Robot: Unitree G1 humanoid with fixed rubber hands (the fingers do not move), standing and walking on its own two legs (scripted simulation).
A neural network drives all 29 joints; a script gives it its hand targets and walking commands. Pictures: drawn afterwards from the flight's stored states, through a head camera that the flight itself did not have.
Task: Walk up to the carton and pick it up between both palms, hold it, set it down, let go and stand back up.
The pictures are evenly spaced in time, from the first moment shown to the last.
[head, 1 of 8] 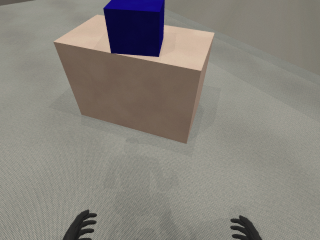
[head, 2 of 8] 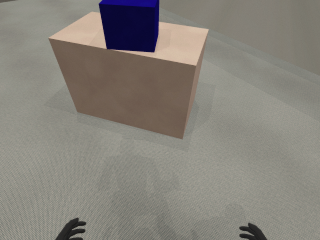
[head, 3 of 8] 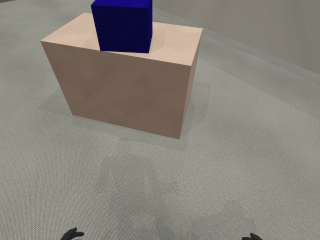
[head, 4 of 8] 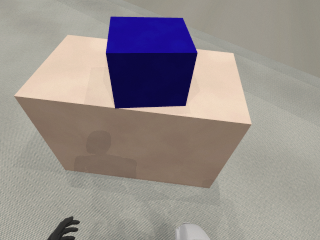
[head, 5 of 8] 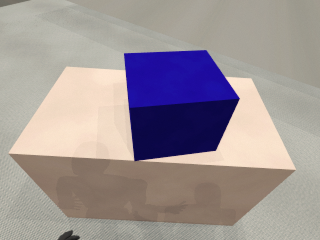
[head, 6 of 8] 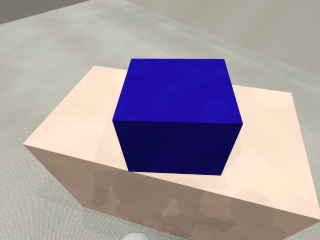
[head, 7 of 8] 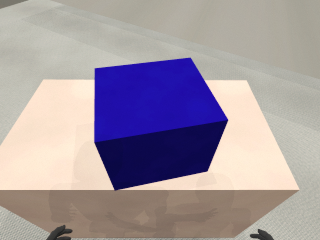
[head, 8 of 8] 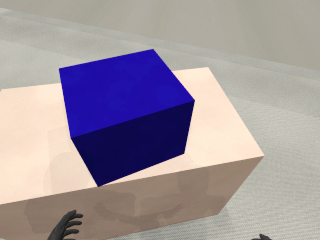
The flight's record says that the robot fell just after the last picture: no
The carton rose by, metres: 0.00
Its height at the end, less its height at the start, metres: +0.00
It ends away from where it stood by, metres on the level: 0.00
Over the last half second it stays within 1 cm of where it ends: yes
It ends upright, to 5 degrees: yes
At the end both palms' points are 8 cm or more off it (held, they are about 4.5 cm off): yes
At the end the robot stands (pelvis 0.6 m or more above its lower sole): yes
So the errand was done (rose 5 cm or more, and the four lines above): no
